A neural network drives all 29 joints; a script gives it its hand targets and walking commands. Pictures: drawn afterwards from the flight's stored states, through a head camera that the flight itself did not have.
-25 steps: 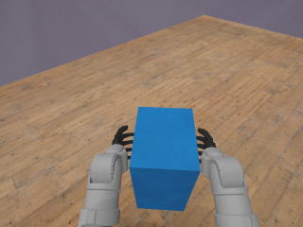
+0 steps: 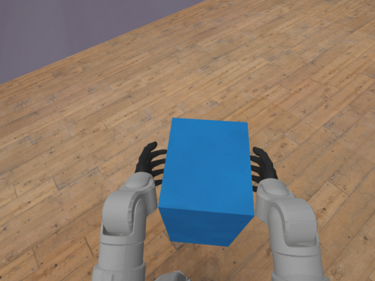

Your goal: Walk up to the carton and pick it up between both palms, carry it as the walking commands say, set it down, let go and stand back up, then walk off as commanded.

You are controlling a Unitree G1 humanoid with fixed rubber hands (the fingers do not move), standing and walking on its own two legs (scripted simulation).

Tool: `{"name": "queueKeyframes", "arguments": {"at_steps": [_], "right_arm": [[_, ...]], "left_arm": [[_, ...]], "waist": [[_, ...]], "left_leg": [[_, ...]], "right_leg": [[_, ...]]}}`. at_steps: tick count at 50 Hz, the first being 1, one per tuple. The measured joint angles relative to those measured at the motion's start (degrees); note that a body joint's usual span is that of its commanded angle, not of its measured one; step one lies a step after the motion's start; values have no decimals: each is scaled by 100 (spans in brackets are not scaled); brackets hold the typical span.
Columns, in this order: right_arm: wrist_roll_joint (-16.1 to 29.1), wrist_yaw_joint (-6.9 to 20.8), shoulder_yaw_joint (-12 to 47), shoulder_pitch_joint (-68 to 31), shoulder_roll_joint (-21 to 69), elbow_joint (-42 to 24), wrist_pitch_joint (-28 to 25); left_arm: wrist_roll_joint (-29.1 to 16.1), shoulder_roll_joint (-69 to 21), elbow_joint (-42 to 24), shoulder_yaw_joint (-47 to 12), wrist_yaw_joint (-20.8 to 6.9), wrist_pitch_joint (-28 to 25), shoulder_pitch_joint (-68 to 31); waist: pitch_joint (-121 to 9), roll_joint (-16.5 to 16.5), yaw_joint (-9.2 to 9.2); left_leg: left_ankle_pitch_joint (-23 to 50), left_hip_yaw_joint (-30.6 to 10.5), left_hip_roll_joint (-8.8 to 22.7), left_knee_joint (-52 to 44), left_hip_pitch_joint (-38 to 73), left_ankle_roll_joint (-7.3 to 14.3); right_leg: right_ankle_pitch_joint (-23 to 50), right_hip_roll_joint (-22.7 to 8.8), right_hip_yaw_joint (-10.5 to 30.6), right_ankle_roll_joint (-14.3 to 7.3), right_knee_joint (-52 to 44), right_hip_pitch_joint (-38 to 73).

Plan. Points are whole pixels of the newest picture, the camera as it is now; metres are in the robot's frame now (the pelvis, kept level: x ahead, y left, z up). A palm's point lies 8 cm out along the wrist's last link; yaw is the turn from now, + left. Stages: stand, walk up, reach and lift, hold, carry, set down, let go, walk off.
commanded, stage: carry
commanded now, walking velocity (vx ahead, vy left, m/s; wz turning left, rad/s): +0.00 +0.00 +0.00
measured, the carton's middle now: (203, 190) +0.30 +0.00 +0.02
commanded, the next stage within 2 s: none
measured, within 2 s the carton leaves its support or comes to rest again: neither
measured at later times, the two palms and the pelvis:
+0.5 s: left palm (105, 212) +0.21 +0.16 +0.12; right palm (249, 211) +0.21 -0.07 +0.11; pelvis -0.07 +0.04 +0.02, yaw +2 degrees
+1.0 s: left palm (113, 252) +0.16 +0.16 +0.06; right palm (250, 276) +0.13 -0.07 +0.04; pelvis -0.14 +0.05 +0.01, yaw -1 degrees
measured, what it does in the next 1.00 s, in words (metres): walks backwards: right foot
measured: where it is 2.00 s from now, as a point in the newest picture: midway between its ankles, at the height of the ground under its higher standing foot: outside the picture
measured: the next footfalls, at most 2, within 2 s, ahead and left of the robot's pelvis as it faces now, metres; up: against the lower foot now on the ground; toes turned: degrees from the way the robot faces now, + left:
right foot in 0.84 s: -0.07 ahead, +0.00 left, +0.00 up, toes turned +9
left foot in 1.08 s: -0.11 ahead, +0.19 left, +0.00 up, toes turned -3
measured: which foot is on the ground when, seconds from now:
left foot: down 0.00-0.82, up 0.84-1.00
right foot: down 0.00-0.64, up 0.66-0.82, down 0.84-1.00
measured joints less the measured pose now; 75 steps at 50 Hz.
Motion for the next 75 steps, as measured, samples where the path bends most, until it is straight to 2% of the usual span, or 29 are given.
{"name": "queueKeyframes", "arguments": {"at_steps": [2,3,4,5,7,9,12,16,25,26,28,30,32,34,36,38,40,41,42,43,45,47,49,51,53,55,57,63,75], "right_arm": [[9,-13,2,87,-10,-32,9],[13,-18,5,83,-9,-27,30],[21,-18,2,55,-6,-18,62],[35,-14,-3,15,0,7,84],[64,-9,3,-76,13,113,114],[78,-4,31,-164,27,276,144],[86,0,38,-176,29,453,187],[59,25,9,-67,11,436,210],[-178,143,-195,-320,53,668,221],[-216,174,-219,-337,56,749,175],[-290,250,-275,-413,71,1017,55],[-390,374,-344,-586,110,1631,-222],[-388,393,-344,-646,123,1791,-384],[-415,405,-361,-611,117,1839,-476],[-444,481,-417,-505,92,2090,-554],[-545,653,-646,-518,95,2855,-842],[-513,664,-639,-344,62,2913,-983],[-465,627,-540,-240,40,2747,-1048],[-415,575,-457,-221,28,2641,-1177],[-356,506,-388,-262,34,2607,-1340],[-101,304,-183,-180,23,2211,-1491],[-221,350,-68,-27,-1,2033,-1657],[-296,424,-81,32,-9,2097,-1719],[-297,468,-111,-8,-6,2196,-1716],[-329,512,-208,-146,14,2344,-1763],[-326,470,-254,-242,35,2299,-1781],[-414,514,-288,-339,55,2448,-1781],[-488,627,-297,-385,62,2793,-1759],[-490,553,-185,-361,57,2847,-1620]], "left_arm": [[34,-5,55,-32,-29,33,-21],[59,-4,55,-38,-44,51,-14],[92,4,27,-54,-53,74,11],[124,13,-8,-63,-59,89,44],[163,26,-53,-38,-66,110,114],[189,36,-60,24,-70,157,168],[172,39,55,78,-70,221,187],[133,37,187,15,-44,223,177],[169,-23,662,115,-103,54,-113],[194,-35,772,142,-123,12,-166],[293,-74,1033,256,-169,-42,-320],[458,-116,1451,486,-249,-193,-454],[480,-122,1460,551,-232,-258,-469],[500,-98,1547,450,-258,-400,-388],[546,-46,1835,256,-294,-536,-207],[664,-24,2571,205,-408,-776,-138],[592,18,2690,24,-393,-899,43],[586,35,2579,-20,-412,-969,102],[611,31,2483,21,-431,-1083,78],[635,17,2395,137,-443,-1214,25],[365,12,1871,343,-359,-1333,43],[348,1,1682,362,-465,-1520,5],[492,-20,1772,319,-522,-1656,-92],[662,-39,1875,314,-562,-1739,-175],[791,-65,2040,367,-618,-1850,-278],[814,-74,2026,384,-633,-1940,-327],[927,-66,2112,364,-655,-1997,-290],[948,-6,2233,315,-669,-1905,-58],[830,1,2328,423,-660,-1788,-18]], "waist": [[-36,-188,-98],[-35,-253,-157],[-59,-268,-214],[-96,-279,-264],[-166,-281,-301],[-222,-288,-288],[-302,-266,-268],[-365,-143,-193],[-410,188,5],[-413,177,27],[-422,52,105],[-476,-95,132],[-382,-235,-27],[-239,-363,-147],[-183,-449,-208],[-222,-411,-235],[-181,-249,-273],[-132,-226,-276],[-48,-201,-242],[114,-140,-201],[414,-111,-207],[407,-196,-213],[255,-312,-184],[93,-429,-171],[-47,-469,-215],[-62,-603,-303],[-83,-733,-289],[-200,-600,-324],[-359,-500,-181]], "left_leg": [[-145,115,-24,-126,48,-120],[310,192,-7,-341,130,-117],[970,256,28,-554,191,-43],[1177,287,22,-598,190,173],[1064,342,14,-618,185,454],[1061,435,26,-735,227,525],[1265,458,25,-1031,330,505],[1559,330,-21,-1521,558,298],[1932,214,-71,-2030,705,-208],[1745,186,-75,-1885,630,-308],[734,132,-56,-1071,295,-472],[182,-35,57,-241,196,-412],[709,-56,121,-46,181,-118],[1057,32,91,63,159,360],[1053,134,-24,-171,267,474],[1328,236,-130,-757,463,301],[1620,285,-235,-1360,584,-189],[1477,327,-309,-1411,515,-449],[993,348,-321,-1097,298,-572],[567,201,-276,-545,88,-550],[170,-148,-150,518,-209,-488],[115,-414,-38,1298,-393,-447],[27,-583,90,1551,-302,-392],[-93,-674,206,1091,91,-316],[39,-734,283,67,669,-257],[290,-721,190,-537,923,-275],[365,-617,102,-689,972,-288],[530,-525,68,-881,1085,-198],[853,-458,-109,-1012,1010,-49]], "right_leg": [[41,-123,-20,32,-54,14],[72,-157,-29,61,-83,42],[93,-158,-39,94,-81,44],[66,-165,-31,132,-37,12],[-345,-163,35,186,102,-76],[-628,-136,133,142,135,-129],[-420,-96,148,46,-139,-50],[-29,-70,14,-82,-701,249],[-263,-73,-111,-286,-957,364],[-195,-79,-120,-318,-973,359],[-41,-94,-74,-338,-818,234],[108,-59,8,-138,-487,45],[1,-68,16,37,34,-154],[-474,2,239,53,696,-351],[-772,128,458,-42,1395,-457],[-864,274,419,-169,1576,-294],[-1052,357,109,-324,876,213],[-1087,385,35,-455,138,596],[-741,405,63,-599,-414,746],[-136,430,75,-635,-521,683],[327,499,56,-557,-534,609],[401,508,-21,-515,-599,529],[413,499,-48,-497,-618,412],[407,485,-7,-480,-551,261],[379,483,22,-447,-421,93],[345,363,53,-379,-292,-37],[453,283,161,-298,-412,-23],[767,267,251,-217,-782,151],[1061,91,315,-95,-867,67]]}}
